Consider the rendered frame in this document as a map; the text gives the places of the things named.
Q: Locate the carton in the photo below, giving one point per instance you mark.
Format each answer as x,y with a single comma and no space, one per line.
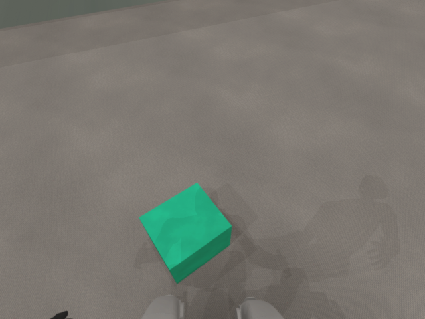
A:
188,230

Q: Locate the robot right thigh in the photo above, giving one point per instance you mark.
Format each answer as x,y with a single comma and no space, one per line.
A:
256,309

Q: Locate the robot right shin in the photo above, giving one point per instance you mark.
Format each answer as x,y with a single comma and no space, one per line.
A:
249,298

